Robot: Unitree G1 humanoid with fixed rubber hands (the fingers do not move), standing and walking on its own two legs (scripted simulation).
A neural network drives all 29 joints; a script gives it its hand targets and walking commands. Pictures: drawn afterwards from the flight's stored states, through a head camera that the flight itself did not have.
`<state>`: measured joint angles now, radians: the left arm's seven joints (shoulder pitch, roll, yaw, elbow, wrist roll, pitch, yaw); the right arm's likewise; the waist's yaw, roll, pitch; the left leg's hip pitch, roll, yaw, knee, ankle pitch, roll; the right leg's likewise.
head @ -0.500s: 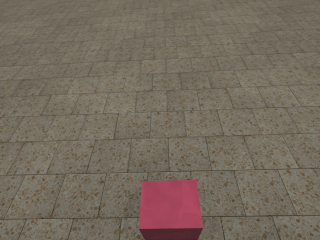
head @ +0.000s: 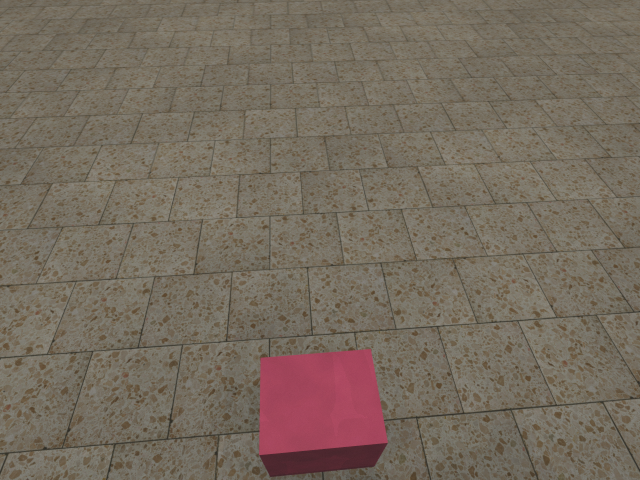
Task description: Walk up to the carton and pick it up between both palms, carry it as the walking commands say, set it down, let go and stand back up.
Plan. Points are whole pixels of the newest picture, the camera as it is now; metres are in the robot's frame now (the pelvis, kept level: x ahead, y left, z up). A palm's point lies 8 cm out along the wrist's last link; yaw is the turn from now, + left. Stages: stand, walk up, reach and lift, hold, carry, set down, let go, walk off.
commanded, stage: walk up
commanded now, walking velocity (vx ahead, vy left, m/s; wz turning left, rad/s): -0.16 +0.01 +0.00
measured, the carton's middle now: (319, 414) +0.40 +0.00 -0.63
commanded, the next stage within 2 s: stand in 1.30 s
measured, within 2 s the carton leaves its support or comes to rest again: neither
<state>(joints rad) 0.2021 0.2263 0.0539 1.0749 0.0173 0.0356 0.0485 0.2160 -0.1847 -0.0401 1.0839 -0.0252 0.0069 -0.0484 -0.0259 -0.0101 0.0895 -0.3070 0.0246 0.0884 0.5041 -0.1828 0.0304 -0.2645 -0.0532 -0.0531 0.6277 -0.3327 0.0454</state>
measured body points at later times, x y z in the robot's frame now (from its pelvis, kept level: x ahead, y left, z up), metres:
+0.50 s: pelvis -0.06 -0.04 +0.01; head -0.05 -0.06 +0.46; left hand -0.05 +0.18 -0.14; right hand -0.02 -0.29 -0.15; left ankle -0.10 +0.09 -0.74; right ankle -0.06 -0.14 -0.74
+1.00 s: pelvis -0.02 -0.02 +0.01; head -0.01 -0.01 +0.46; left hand +0.03 +0.21 -0.15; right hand -0.08 -0.23 -0.15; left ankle -0.09 +0.09 -0.73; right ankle +0.00 -0.14 -0.74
